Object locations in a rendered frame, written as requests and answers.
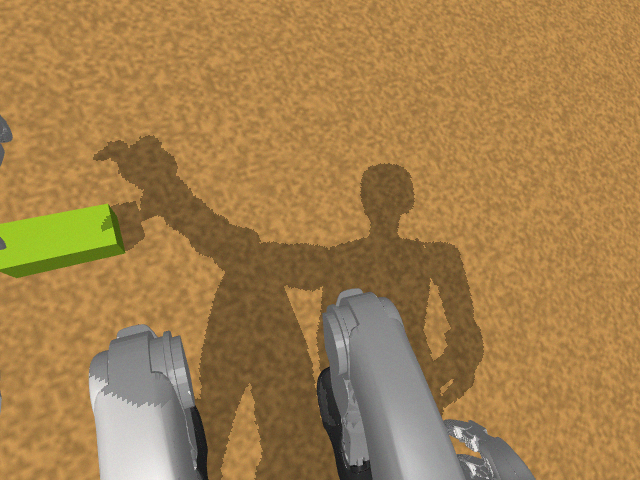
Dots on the left robot foot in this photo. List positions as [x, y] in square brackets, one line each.
[202, 448]

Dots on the right robot foot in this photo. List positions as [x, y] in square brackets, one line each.
[332, 423]

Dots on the carton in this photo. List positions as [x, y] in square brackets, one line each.
[59, 240]

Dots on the right robot hand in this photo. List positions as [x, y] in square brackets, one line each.
[499, 461]

